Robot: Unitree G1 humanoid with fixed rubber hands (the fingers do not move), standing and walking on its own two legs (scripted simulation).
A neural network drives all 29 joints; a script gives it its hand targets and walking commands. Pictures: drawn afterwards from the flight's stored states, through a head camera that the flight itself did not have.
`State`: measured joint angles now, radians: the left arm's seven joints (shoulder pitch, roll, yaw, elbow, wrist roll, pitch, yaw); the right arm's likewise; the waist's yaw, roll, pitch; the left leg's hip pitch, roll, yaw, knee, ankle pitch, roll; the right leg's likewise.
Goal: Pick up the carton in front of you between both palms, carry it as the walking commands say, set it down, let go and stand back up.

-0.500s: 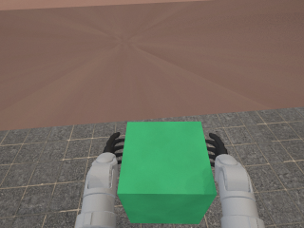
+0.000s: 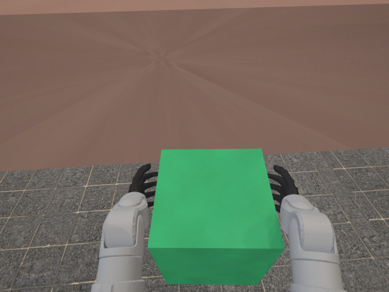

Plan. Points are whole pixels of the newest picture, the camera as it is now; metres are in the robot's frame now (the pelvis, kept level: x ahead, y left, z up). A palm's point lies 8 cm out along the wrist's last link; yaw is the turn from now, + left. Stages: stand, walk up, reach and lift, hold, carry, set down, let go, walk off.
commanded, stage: carry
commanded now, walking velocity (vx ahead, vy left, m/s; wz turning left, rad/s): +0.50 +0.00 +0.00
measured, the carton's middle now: (211, 220) +0.28 +0.00 +0.01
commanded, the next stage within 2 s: none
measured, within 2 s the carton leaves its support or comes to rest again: neither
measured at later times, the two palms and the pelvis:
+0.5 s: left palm (155, 123) +0.51 +0.14 +0.10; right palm (267, 122) +0.52 -0.15 +0.10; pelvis +0.24 -0.01 +0.01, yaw +0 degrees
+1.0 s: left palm (165, 75) +0.84 +0.16 +0.08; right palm (245, 75) +0.83 -0.14 +0.09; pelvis +0.57 +0.02 +0.01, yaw -2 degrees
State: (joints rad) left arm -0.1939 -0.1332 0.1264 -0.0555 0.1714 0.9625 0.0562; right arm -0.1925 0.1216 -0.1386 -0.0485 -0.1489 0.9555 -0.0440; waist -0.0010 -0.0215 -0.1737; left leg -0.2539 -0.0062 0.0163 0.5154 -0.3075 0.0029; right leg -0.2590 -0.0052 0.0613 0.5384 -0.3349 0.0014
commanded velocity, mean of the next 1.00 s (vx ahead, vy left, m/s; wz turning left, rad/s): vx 0.50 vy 0.00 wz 0.00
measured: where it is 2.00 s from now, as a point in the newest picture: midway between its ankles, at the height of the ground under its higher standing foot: (205, 158)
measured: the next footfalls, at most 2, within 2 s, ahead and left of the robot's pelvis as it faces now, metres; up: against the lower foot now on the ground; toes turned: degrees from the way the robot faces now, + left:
right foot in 0.22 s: +0.18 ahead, -0.10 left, +0.00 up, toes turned -11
left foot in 0.62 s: +0.51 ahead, +0.11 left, +0.00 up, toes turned +11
